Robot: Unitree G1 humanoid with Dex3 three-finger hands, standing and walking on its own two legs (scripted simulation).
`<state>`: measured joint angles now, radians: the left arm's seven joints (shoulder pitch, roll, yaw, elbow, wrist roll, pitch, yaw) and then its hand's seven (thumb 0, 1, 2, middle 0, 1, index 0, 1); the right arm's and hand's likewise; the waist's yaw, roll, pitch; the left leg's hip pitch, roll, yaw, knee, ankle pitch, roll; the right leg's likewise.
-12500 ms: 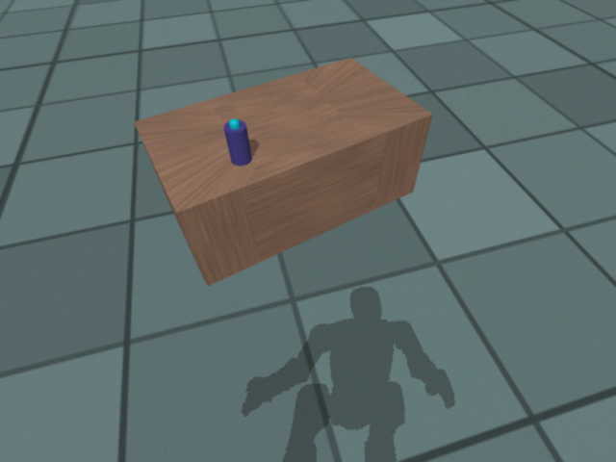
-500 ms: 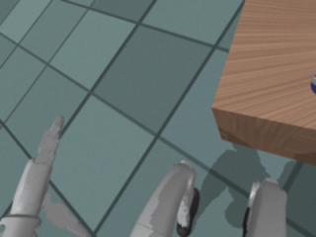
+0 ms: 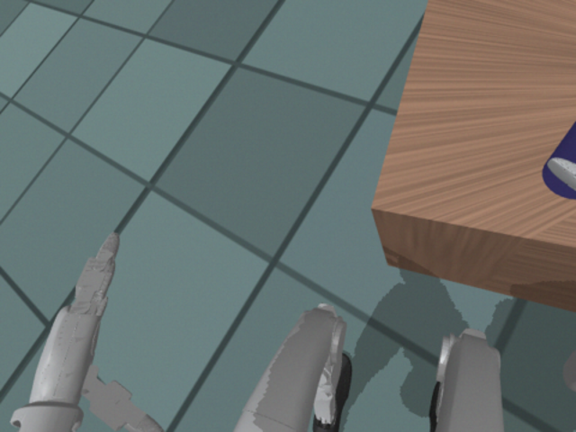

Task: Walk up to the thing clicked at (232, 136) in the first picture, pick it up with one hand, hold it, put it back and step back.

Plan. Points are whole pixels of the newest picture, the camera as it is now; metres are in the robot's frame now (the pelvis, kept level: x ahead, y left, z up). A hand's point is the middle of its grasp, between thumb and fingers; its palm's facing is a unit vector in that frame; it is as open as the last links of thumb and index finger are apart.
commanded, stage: settle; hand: right
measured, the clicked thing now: out of the picture +0.50 -0.24 -0.03
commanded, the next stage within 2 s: lift in 0.66 s
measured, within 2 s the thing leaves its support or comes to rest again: neither
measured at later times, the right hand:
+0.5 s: hand out of the picture +0.52 -0.26 +0.01, palm faces +0.30 +0.95 +0.00, open 10.4 cm
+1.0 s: hand out of the picture +0.51 -0.26 +0.04, palm faces +0.29 +0.96 -0.01, open 10.4 cm
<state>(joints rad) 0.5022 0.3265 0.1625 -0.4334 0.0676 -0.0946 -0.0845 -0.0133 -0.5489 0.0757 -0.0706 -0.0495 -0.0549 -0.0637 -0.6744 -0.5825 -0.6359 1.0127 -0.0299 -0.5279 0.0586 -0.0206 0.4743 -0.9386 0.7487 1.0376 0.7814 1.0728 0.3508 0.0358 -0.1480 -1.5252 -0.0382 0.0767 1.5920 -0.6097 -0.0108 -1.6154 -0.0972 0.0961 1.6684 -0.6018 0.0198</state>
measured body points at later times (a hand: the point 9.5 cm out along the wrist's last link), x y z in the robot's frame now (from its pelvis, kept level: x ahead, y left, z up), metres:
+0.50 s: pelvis +0.01 -0.01 +0.03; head +0.19 -0.09 +0.44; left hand +0.19 +0.26 +0.13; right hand +0.49 -0.31 +0.01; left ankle +0.06 +0.13 -0.53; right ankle +0.06 -0.13 -0.53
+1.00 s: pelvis +0.03 -0.01 +0.06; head +0.19 -0.08 +0.47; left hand +0.20 +0.25 +0.13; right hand +0.49 -0.31 +0.04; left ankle +0.06 +0.13 -0.53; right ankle +0.06 -0.13 -0.53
